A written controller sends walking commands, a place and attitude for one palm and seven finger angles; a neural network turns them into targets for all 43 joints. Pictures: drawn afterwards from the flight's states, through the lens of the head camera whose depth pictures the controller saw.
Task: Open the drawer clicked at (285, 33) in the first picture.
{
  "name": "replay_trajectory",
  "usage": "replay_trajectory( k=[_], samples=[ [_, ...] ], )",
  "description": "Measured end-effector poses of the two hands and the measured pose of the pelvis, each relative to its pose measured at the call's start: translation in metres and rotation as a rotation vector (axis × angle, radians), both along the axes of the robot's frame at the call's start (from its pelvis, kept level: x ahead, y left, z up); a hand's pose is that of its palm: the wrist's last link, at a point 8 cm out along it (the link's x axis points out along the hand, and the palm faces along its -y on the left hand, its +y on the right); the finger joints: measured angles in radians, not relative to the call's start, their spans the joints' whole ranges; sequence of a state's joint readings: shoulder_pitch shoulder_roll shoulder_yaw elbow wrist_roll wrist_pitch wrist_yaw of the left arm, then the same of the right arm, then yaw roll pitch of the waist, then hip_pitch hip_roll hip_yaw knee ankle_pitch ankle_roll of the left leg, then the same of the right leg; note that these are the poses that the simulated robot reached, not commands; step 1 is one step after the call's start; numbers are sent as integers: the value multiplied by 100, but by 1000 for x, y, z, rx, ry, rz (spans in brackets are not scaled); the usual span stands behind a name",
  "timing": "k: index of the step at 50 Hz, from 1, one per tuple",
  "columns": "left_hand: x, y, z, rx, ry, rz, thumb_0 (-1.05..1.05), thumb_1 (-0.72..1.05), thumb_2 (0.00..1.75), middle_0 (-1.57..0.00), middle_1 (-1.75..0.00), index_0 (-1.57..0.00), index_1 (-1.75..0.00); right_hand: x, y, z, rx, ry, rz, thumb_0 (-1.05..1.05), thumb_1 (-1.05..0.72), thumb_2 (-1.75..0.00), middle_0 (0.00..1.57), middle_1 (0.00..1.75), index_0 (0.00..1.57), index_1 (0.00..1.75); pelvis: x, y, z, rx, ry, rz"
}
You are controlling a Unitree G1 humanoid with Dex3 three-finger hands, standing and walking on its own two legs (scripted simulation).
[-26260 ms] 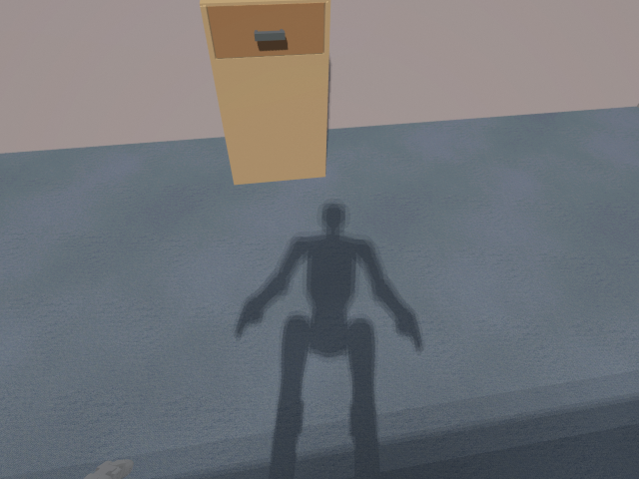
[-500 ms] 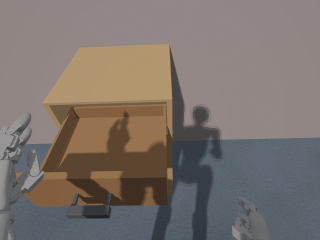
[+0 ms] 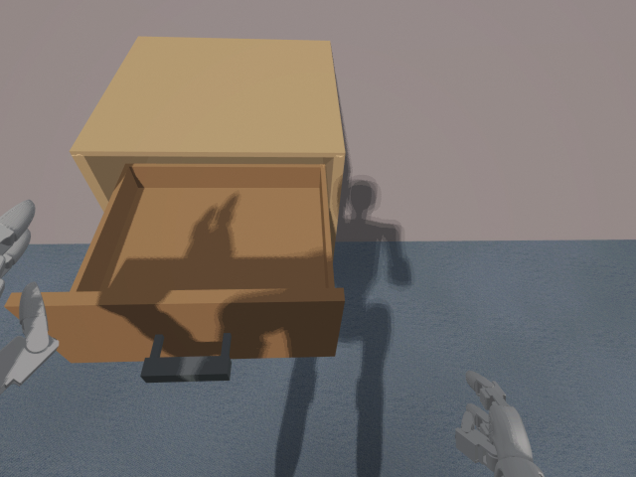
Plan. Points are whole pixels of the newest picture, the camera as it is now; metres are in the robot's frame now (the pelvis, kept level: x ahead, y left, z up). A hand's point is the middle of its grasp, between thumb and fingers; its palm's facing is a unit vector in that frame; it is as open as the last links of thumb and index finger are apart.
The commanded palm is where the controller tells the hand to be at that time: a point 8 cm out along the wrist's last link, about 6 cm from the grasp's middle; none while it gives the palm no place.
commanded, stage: step back with the hand held close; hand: left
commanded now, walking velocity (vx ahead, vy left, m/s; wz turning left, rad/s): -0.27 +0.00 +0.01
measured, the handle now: (190, 354) +0.28 +0.20 -0.05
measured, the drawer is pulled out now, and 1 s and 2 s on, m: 0.29 0.29 0.29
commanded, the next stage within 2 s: stop stepping back and stand still in 0.56 s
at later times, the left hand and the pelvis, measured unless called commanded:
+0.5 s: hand (50, 405) +0.14 +0.22 +0.17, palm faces +0.28 -0.84 -0.47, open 7.4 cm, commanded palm +0.07 +0.26 +0.18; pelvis -0.08 -0.01 +0.00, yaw -3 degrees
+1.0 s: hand out of the picture +0.00 +0.19 +0.16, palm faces +0.32 -0.81 -0.49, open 7.4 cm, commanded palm -0.07 +0.24 +0.18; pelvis -0.19 -0.04 +0.00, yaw +1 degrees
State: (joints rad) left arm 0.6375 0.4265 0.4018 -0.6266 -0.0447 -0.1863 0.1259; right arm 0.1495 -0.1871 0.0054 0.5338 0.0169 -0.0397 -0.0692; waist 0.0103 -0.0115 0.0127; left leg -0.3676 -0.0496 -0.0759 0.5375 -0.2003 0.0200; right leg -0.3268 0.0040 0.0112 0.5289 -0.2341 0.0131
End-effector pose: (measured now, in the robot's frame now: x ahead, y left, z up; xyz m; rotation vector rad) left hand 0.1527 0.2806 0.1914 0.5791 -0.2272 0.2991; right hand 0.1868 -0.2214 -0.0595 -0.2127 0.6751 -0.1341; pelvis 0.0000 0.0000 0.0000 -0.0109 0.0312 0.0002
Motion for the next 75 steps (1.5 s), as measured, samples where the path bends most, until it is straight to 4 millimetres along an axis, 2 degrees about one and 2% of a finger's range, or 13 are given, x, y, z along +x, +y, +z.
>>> replay_trajectory(
  k=[12,17,21,27,33,37,41,46,52,57,65,73,75],
  samples=[
    [-35,7,-16,-84,-56,12,1,88,90,-21,-30,-21,-30,-46,0,-14,-61,86,9,2,-90,-90,20,30,20,30,-30,8,-8,-26,3,34],
    [-38,16,-3,-24,-52,20,1,88,90,-21,-30,-21,-30,-63,8,-6,-42,66,2,2,-91,-90,20,30,20,30,-41,8,0,-36,28,19],
    [-41,1,7,-21,-77,-32,1,89,90,-21,-30,-21,-30,-74,10,-5,-8,50,13,2,-90,-90,20,30,20,30,-54,3,3,-33,49,-28],
    [-49,-37,-3,-10,-14,-140,1,89,90,-20,-30,-21,-30,-95,-5,-16,35,17,27,2,-90,-90,20,30,20,30,-92,-16,-5,-3,66,-68],
    [-91,-69,7,51,58,-220,1,88,90,-21,-30,-21,-30,-138,-39,-25,59,67,-33,2,-90,-90,20,30,20,30,-126,-33,-2,-32,38,-38],
    [-123,-59,10,60,71,-127,1,88,90,-22,-30,-22,-30,-165,-60,-15,13,121,-103,2,-91,-90,20,30,20,30,-132,-40,6,28,64,-33],
    [-143,-40,-11,10,108,19,0,88,90,-21,-30,-22,-30,-176,-69,-8,-29,100,-102,2,-91,-90,20,30,20,30,-148,-41,6,38,72,-12],
    [-167,-39,-28,-80,86,52,1,89,90,-21,-30,-21,-30,-187,-66,-6,-58,54,-58,2,-91,-90,20,30,19,30,-177,-37,-3,45,29,20],
    [-201,-61,7,8,-5,-26,1,88,90,-21,-30,-21,-30,-209,-45,-8,28,9,18,2,-91,-90,20,30,20,30,-196,-45,-1,28,-22,29],
    [-225,-58,21,43,-79,10,1,88,90,-21,-30,-22,-30,-229,-41,-21,70,64,32,2,-90,-90,20,30,20,30,-208,-50,-1,5,-20,45],
    [-233,-42,-28,-114,15,111,1,89,90,-21,-30,-21,-30,-259,-54,-23,-2,99,-3,2,-90,-90,20,30,20,30,-219,-47,-5,29,-33,42],
    [-231,-67,-1,-35,-33,40,1,89,90,-21,-30,-21,-30,-260,-60,-25,21,89,26,2,-91,-90,20,30,20,30,-216,-61,-2,19,-45,58],
    [-222,-65,-17,-3,31,28,1,89,90,-21,-30,-21,-30,-257,-64,-34,36,115,63,2,-91,-90,20,30,20,30,-218,-61,-3,19,-26,81]
  ],
)
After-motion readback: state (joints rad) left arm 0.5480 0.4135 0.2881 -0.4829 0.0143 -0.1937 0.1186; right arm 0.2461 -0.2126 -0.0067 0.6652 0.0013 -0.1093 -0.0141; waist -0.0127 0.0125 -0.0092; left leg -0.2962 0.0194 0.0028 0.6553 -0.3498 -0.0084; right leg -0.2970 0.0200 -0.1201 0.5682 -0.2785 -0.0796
